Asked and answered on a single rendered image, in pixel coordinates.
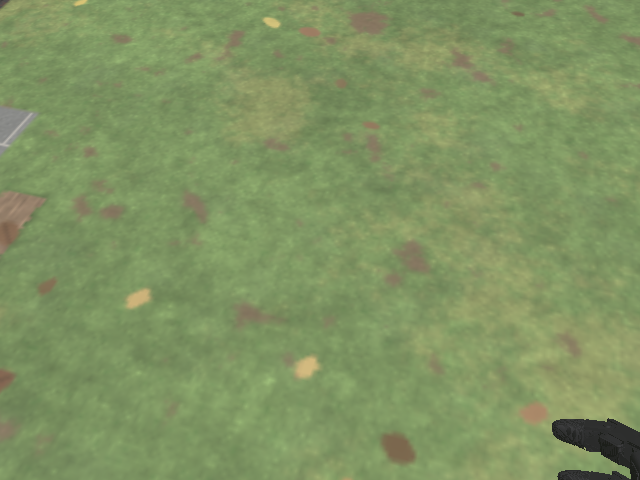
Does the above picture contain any right robot hand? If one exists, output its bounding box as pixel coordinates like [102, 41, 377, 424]
[552, 418, 640, 480]

